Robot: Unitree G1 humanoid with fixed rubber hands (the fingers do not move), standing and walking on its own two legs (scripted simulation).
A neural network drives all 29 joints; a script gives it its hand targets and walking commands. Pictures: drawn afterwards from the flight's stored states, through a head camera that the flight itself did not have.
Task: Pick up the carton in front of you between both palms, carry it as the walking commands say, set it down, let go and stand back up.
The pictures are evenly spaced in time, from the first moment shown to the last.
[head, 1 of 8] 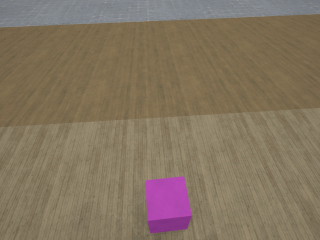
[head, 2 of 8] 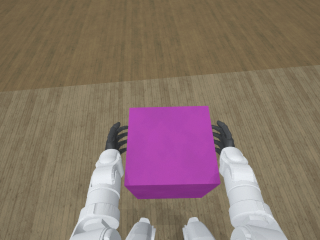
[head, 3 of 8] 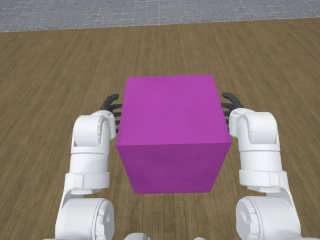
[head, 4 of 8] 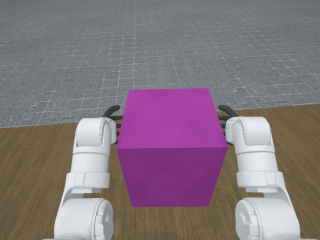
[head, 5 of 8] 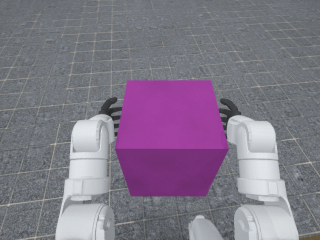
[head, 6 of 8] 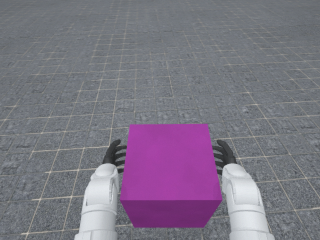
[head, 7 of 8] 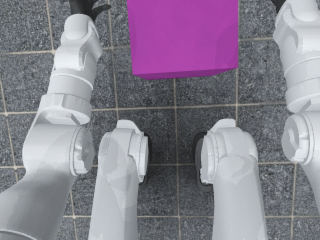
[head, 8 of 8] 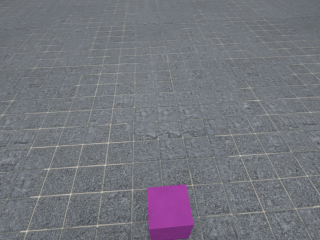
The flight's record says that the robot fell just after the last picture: no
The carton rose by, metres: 0.69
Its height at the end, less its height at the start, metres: -0.36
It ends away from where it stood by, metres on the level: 5.60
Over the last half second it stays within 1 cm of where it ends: yes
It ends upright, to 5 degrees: yes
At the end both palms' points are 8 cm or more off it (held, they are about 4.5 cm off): yes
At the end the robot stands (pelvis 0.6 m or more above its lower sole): yes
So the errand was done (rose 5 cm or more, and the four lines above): yes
